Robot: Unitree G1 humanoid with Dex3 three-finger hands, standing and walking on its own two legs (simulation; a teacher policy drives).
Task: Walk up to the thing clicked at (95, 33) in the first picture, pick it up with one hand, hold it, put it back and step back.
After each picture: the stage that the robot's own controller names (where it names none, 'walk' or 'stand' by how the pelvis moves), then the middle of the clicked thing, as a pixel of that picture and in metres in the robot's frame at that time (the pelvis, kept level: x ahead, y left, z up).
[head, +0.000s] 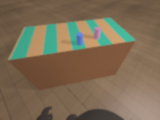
stand; (97, 33) +0.88 -0.04 +0.02
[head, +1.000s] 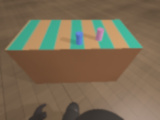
walk; (99, 34) +0.81 -0.03 +0.04
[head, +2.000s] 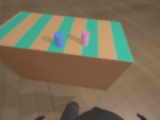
walk; (84, 38) +0.65 +0.12 +0.06
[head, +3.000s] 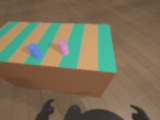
stand; (63, 47) +0.53 +0.25 +0.05
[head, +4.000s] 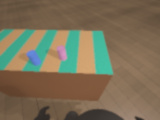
stand; (62, 53) +0.52 +0.25 +0.03
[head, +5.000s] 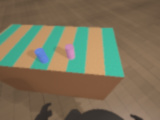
stand; (70, 52) +0.51 +0.20 +0.03
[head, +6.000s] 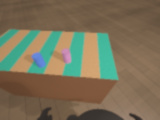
stand; (66, 56) +0.50 +0.22 +0.01
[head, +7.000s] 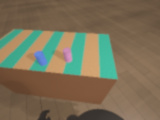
stand; (67, 55) +0.52 +0.22 +0.02
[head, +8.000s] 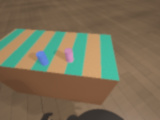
stand; (69, 55) +0.52 +0.22 +0.01
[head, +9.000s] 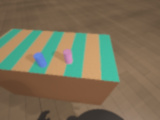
stand; (68, 56) +0.50 +0.21 +0.01
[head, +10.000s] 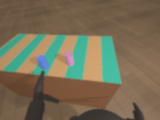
rise first; (69, 58) +0.49 +0.23 +0.02
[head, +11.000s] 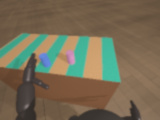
go down; (70, 57) +0.52 +0.21 +0.02
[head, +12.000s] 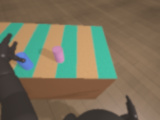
go down; (58, 54) +0.47 +0.22 +0.04
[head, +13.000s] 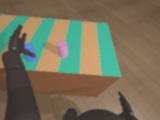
close in; (62, 49) +0.49 +0.20 +0.06
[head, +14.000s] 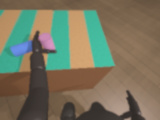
close; (47, 43) +0.50 +0.24 +0.09
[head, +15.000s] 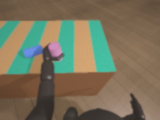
lift; (56, 52) +0.44 +0.21 +0.10
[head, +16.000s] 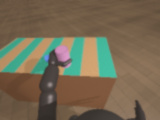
lift; (63, 57) +0.33 +0.17 +0.22
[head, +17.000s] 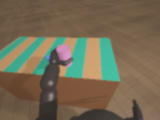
hold; (64, 56) +0.33 +0.17 +0.22
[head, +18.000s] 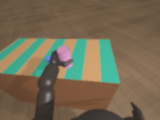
hold; (65, 57) +0.33 +0.17 +0.21
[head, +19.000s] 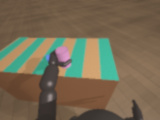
crouch; (63, 57) +0.33 +0.18 +0.21
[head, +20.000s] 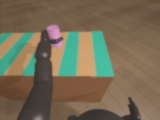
crouch; (55, 36) +0.47 +0.22 +0.24
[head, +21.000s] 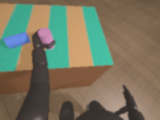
lower; (47, 39) +0.52 +0.23 +0.09
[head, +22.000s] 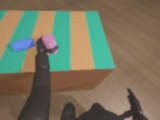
lower; (50, 44) +0.50 +0.23 +0.09
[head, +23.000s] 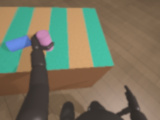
lower; (45, 41) +0.52 +0.24 +0.09
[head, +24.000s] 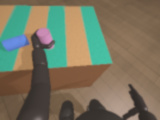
lower; (46, 39) +0.52 +0.22 +0.10
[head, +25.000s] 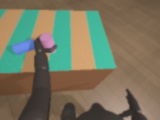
loosen; (48, 44) +0.50 +0.24 +0.09
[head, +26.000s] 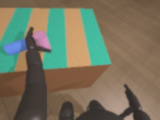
withdraw; (42, 42) +0.52 +0.25 +0.09
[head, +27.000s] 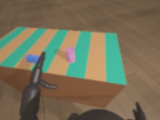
sink last; (70, 55) +0.48 +0.21 +0.05
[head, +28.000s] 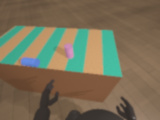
stand; (69, 51) +0.53 +0.22 +0.04
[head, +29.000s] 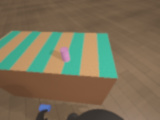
stand; (65, 54) +0.52 +0.24 +0.04
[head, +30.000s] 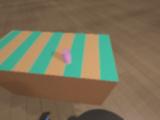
stand; (66, 56) +0.50 +0.23 +0.01
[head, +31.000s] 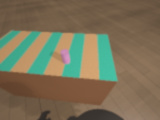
stand; (65, 56) +0.50 +0.23 +0.01
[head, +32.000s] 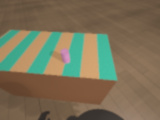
stand; (65, 56) +0.51 +0.23 +0.01
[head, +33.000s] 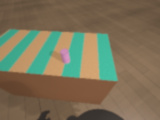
stand; (65, 56) +0.50 +0.23 +0.01
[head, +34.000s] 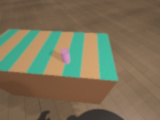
walk; (65, 56) +0.50 +0.23 +0.01
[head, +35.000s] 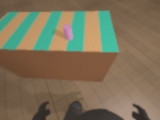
walk; (68, 32) +0.67 +0.23 +0.04
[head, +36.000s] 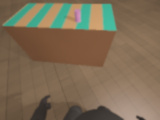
walk; (77, 16) +1.01 +0.20 +0.04
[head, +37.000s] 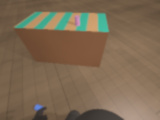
stand; (77, 20) +1.16 +0.22 +0.04
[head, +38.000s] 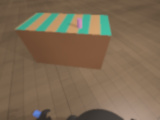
stand; (79, 23) +1.13 +0.20 +0.01
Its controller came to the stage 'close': yes
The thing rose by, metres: 0.21
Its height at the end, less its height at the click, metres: +0.00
